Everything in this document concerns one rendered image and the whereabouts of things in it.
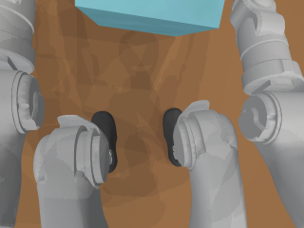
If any robot right upper arm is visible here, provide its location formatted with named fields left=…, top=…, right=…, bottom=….
left=237, top=90, right=304, bottom=228

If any robot left forearm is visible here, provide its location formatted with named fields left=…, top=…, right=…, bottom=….
left=0, top=0, right=36, bottom=75

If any robot left upper arm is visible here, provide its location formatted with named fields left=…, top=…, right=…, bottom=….
left=0, top=69, right=45, bottom=228

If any carton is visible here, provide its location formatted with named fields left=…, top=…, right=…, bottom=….
left=75, top=0, right=225, bottom=37

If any robot right forearm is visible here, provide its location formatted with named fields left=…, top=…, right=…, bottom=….
left=229, top=0, right=304, bottom=96

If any robot left thigh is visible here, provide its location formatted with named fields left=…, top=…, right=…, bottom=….
left=36, top=125, right=109, bottom=228

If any left robot foot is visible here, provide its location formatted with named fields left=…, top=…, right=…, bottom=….
left=91, top=111, right=118, bottom=173

